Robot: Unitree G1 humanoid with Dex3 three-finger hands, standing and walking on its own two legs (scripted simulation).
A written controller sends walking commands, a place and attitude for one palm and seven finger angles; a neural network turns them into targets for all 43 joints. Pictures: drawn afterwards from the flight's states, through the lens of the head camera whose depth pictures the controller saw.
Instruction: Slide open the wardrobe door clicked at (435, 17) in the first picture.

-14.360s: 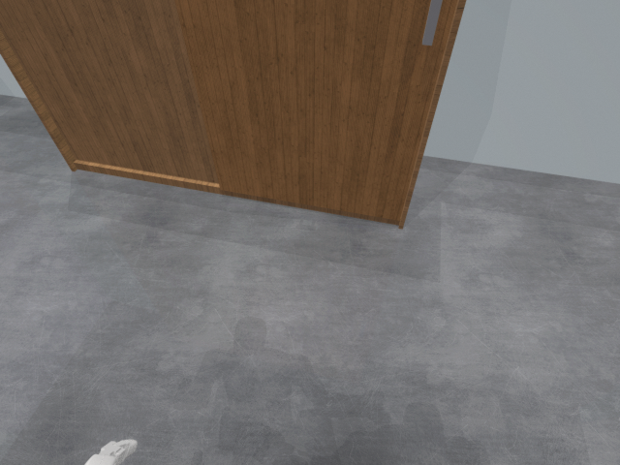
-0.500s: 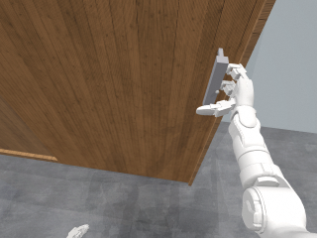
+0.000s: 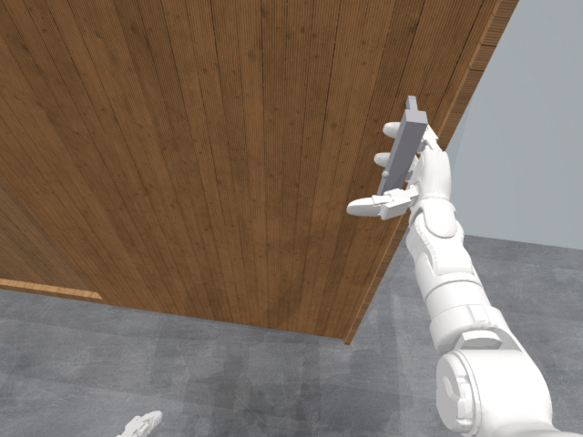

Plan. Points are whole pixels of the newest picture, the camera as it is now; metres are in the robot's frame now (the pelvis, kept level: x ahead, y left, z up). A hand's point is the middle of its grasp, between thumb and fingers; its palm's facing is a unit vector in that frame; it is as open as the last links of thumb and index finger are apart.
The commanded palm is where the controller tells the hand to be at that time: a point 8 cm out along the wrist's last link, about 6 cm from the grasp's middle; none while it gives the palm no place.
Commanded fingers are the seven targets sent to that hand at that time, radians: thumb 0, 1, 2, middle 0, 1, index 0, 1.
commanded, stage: slide the fingers in behind the handle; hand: right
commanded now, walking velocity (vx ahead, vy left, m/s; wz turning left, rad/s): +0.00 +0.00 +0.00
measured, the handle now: (397, 153) +0.50 -0.09 +0.13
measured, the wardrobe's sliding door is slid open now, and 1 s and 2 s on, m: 0.00 0.00 0.00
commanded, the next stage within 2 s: grip the handle and tug to test in 0.60 s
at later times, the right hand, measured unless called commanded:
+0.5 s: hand (386, 175) +0.45 -0.07 +0.14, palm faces +0.00 +1.00 +0.01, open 14.0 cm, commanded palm +0.42 -0.12 +0.13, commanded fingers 0.00 0.50 -0.30 0.30 1.20 0.30 1.20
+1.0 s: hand (388, 176) +0.45 -0.07 +0.13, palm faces +0.00 +1.00 +0.01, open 11.8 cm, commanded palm +0.41 -0.12 +0.13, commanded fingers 0.00 -0.25 -0.62 0.38 1.31 0.38 1.31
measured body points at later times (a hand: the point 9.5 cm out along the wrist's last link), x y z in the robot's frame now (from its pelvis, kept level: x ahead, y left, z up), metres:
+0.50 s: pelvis -0.01 +0.00 +0.00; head +0.02 +0.01 +0.45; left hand +0.07 +0.25 -0.12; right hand +0.44 -0.12 +0.14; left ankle +0.01 +0.08 -0.73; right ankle -0.02 -0.10 -0.73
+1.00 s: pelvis +0.00 -0.01 +0.00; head +0.03 +0.00 +0.45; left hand +0.07 +0.24 -0.12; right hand +0.44 -0.12 +0.13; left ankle +0.01 +0.08 -0.73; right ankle -0.02 -0.10 -0.73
